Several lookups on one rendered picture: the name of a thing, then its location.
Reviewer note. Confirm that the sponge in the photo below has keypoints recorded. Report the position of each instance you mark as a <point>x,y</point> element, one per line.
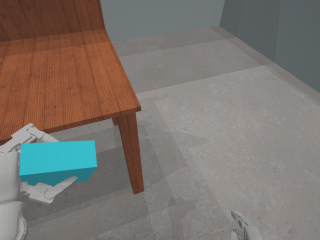
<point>52,162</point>

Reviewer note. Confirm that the left robot hand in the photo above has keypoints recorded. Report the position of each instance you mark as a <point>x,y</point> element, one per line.
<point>11,187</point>

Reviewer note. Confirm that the robot left forearm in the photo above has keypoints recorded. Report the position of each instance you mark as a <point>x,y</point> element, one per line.
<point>13,225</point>

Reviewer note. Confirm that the table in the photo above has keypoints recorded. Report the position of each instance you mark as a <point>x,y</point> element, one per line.
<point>59,70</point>

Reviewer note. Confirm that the right robot hand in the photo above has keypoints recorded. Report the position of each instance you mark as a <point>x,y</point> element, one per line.
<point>250,232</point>

